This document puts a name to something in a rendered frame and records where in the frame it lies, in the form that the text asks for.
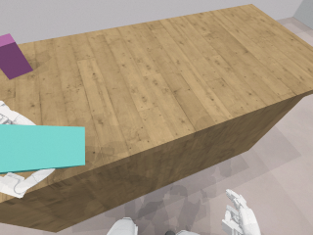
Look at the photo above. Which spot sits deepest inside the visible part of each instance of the table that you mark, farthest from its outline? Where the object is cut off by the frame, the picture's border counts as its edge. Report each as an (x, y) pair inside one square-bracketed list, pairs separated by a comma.
[(159, 101)]

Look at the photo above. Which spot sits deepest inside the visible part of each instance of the robot left thigh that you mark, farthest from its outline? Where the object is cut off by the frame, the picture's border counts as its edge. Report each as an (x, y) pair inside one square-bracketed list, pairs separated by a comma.
[(124, 227)]

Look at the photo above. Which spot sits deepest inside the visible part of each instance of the sponge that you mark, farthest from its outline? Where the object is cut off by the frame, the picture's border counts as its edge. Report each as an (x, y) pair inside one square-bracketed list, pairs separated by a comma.
[(25, 148)]

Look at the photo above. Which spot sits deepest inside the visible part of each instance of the robot right hand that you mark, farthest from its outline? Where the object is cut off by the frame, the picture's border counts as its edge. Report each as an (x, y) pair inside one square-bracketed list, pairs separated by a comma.
[(244, 222)]

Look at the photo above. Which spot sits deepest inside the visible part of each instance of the robot left hand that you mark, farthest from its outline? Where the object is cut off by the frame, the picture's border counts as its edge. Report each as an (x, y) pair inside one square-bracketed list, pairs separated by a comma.
[(13, 184)]

